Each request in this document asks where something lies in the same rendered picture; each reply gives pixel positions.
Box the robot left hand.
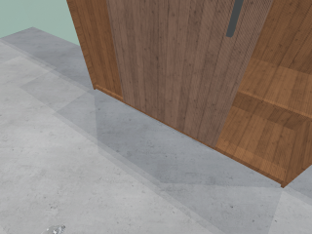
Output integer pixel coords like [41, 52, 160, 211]
[41, 224, 65, 234]

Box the handle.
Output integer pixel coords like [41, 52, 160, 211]
[225, 0, 244, 38]

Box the wardrobe door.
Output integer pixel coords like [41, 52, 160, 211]
[73, 0, 123, 97]
[106, 0, 273, 148]

